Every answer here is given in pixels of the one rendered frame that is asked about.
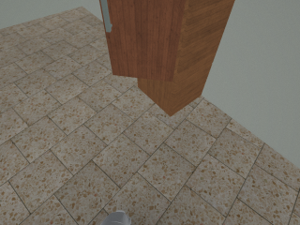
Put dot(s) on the handle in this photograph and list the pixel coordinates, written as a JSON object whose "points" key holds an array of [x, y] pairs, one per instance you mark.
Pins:
{"points": [[106, 15]]}

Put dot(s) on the cupboard door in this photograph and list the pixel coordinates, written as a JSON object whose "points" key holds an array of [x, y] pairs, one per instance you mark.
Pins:
{"points": [[145, 37]]}

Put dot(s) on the robot left thigh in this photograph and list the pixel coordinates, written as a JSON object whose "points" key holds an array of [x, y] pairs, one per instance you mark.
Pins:
{"points": [[117, 218]]}

